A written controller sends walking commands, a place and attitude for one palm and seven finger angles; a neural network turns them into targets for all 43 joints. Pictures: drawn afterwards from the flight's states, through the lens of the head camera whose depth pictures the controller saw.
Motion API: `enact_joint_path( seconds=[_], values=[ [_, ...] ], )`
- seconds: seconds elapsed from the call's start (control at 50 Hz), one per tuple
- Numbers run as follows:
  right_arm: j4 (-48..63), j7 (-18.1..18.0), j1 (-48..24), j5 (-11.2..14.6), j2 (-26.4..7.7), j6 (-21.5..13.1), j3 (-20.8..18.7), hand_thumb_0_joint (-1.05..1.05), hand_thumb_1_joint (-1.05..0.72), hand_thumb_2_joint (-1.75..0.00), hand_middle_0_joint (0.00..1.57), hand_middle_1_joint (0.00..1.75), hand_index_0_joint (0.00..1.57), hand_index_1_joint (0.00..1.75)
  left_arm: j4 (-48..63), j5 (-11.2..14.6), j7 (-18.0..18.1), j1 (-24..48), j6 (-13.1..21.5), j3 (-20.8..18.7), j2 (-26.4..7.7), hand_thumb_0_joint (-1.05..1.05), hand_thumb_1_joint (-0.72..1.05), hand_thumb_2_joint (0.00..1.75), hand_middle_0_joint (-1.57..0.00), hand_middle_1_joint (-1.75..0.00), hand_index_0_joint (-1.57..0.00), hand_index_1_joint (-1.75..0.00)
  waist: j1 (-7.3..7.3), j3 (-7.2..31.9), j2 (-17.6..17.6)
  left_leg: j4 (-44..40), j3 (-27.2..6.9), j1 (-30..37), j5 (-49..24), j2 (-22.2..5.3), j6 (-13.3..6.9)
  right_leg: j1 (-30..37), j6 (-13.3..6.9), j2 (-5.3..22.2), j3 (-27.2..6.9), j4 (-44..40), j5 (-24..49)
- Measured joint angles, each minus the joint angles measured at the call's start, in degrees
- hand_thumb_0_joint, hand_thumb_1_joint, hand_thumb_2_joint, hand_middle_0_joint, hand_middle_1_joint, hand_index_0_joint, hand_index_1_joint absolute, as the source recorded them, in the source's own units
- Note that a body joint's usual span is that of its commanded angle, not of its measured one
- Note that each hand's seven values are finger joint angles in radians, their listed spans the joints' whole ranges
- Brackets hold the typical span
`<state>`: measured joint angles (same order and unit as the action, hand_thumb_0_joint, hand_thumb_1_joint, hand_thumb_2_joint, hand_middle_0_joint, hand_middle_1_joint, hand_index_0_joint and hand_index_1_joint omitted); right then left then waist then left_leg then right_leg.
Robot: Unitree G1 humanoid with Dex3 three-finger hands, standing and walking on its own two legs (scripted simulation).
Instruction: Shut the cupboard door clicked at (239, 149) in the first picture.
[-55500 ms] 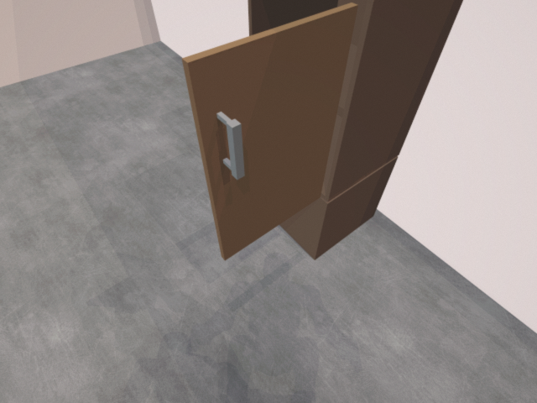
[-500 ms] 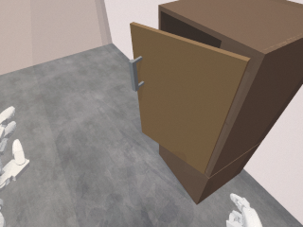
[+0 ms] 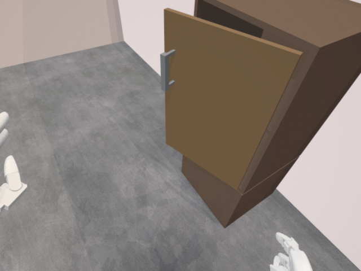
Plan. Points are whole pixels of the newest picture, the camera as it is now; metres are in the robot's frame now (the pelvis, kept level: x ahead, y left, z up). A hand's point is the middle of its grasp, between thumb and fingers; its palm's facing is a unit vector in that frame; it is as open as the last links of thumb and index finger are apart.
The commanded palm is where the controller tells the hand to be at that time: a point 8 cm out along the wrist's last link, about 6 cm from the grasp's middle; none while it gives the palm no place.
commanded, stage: step back with the hand held close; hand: left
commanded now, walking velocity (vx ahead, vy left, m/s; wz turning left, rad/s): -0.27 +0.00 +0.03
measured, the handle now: (168, 70) +0.69 +0.09 +0.09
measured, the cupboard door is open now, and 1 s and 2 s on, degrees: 18 18 18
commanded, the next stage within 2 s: stop stepping back and stand still in 0.64 s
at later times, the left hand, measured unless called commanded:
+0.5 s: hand out of the picture +0.13 +0.31 +0.17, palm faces +0.52 -0.75 -0.40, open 7.4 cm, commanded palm +0.06 +0.33 +0.19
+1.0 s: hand out of the picture -0.08 +0.35 +0.21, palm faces +0.61 -0.78 -0.16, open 7.4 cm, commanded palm -0.09 +0.35 +0.19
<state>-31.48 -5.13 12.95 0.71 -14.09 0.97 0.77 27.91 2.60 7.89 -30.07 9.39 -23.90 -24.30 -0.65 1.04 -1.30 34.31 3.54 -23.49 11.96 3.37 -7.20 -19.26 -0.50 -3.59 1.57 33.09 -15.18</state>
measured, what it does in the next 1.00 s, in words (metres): walks backwards: right foot, then left foot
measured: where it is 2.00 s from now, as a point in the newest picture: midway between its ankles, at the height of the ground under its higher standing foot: outside the picture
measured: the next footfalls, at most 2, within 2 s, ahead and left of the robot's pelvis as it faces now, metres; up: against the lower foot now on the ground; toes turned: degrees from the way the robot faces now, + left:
right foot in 0.60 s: -0.18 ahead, -0.12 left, +0.00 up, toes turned +4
left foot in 1.00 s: -0.18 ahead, +0.15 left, +0.00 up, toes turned -3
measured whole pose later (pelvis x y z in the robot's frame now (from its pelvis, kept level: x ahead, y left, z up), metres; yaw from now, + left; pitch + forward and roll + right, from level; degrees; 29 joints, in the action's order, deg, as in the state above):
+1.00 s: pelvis -0.23 +0.05 -0.02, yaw -1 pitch -1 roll -6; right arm -36.9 -3.8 16.7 -0.5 -12.8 -2.1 0.4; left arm 34.8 3.0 9.2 -22.2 10.4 -26.4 -24.0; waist -5.0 9.7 4.4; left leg 47.3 -4.5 -21.8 26.5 -3.7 1.8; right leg -19.5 -0.7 3.6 6.6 42.1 -27.6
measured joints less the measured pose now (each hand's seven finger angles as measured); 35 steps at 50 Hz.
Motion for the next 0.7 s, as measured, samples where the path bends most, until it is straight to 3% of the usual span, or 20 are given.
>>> enact_joint_path(
  seconds=[0.1, 0.26, 0.38, 0.44, 0.5, 0.6, 0.66, 0.7],
  values=[
    [-0.5, 0.3, 0.9, -0.5, 0.7, -1.1, -0.1, 0.01, -0.9, -0.89, 0.2, 0.3, 0.2, 0.3, 0.8, -1.0, 0.0, 1.9, 1.7, -1.4, -0.2, 0.02, 0.89, 0.9, -0.22, -0.3, -0.21, -0.31, 0.39, -1.0, 0.3, 1.0, -0.5, -1.5, -0.8, 0.4, -0.1, -1.3, -0.2, -0.5, -0.7, 1.6, -0.5],
    [-1.8, 1.2, 1.5, -0.9, 0.9, -1.8, -0.3, 0.01, -0.9, -0.89, 0.2, 0.3, 0.2, 0.3, 1.6, -1.4, 0.5, 1.3, 3.4, -2.4, -0.4, 0.02, 0.89, 0.9, -0.21, -0.3, -0.21, -0.31, 0.67, -0.4, 0.8, 3.2, 1.4, -3.9, 1.5, -0.3, 0.3, -3.0, -0.5, 0.1, -0.4, 2.5, 1.2],
    [-2.5, 1.1, 0.4, -1.1, 0.7, -2.5, -0.7, 0.01, -0.9, -0.89, 0.2, 0.3, 0.2, 0.3, 1.2, -1.6, 0.3, 3.0, 3.9, -2.1, -0.2, 0.02, 0.89, 0.9, -0.21, -0.3, -0.21, -0.31, 0.89, -1.4, 0.5, 3.6, 2.4, -5.2, -2.1, -1.4, -1.4, -4.3, -0.1, -0.7, -1.1, 5.8, -3.1],
    [-3.0, 1.3, 0.0, -1.2, 1.2, -3.1, -0.9, 0.01, -0.9, -0.89, 0.2, 0.3, 0.2, 0.3, 1.6, -1.0, -0.1, 3.4, 3.9, -2.7, -0.7, 0.02, 0.89, 0.9, -0.21, -0.3, -0.21, -0.31, 0.74, -0.8, 1.0, 3.2, 2.1, -6.3, -2.9, -1.1, -1.8, -1.4, -0.6, -0.9, -2.8, 7.6, -6.0],
    [-3.1, 1.8, -0.7, -1.4, 2.0, -3.7, -0.7, 0.01, -0.9, -0.89, 0.2, 0.3, 0.2, 0.3, 2.9, -0.1, -0.3, 2.7, 4.4, -3.5, -0.8, 0.02, 0.89, 0.9, -0.21, -0.3, -0.21, -0.31, -0.13, 1.1, 1.8, 1.3, 2.7, -8.2, -4.3, -1.3, -0.5, 3.4, -1.4, -0.7, -3.9, 6.4, -9.0],
    [-3.2, 2.9, -4.6, -1.5, 3.1, -5.9, -0.2, 0.01, -0.9, -0.89, 0.2, 0.3, 0.2, 0.3, 5.2, 1.3, 0.0, 3.6, 6.2, -3.4, -1.1, 0.02, 0.89, 0.9, -0.21, -0.3, -0.21, -0.31, -1.91, 2.1, 3.3, -5.8, 4.9, -11.8, -10.6, -2.2, 1.5, 10.9, -2.2, -0.1, -4.1, -4.3, -11.6],
    [-3.6, 3.6, -8.5, -1.5, 3.0, -6.6, -0.3, 0.01, -0.9, -0.89, 0.2, 0.3, 0.2, 0.3, 5.4, 1.3, -0.3, 5.2, 6.7, -1.9, -1.4, 0.02, 0.89, 0.9, -0.21, -0.3, -0.21, -0.31, -1.78, -0.9, 1.0, -9.6, 4.4, -12.0, -15.3, -4.4, 1.7, 10.5, 1.0, -1.9, -3.5, -7.9, -8.1],
    [-3.4, 3.9, -9.6, -0.9, 3.4, -6.7, -0.5, 0.01, -0.9, -0.89, 0.2, 0.3, 0.2, 0.3, 6.0, 1.5, -1.1, 5.7, 6.2, -1.2, -3.1, 0.02, 0.89, 0.9, -0.21, -0.3, -0.21, -0.31, -1.01, -3.0, 0.5, -11.8, 4.0, -10.7, -18.0, -4.9, 0.7, 9.9, 1.7, -2.6, -2.8, -6.1, -7.0]
  ],
)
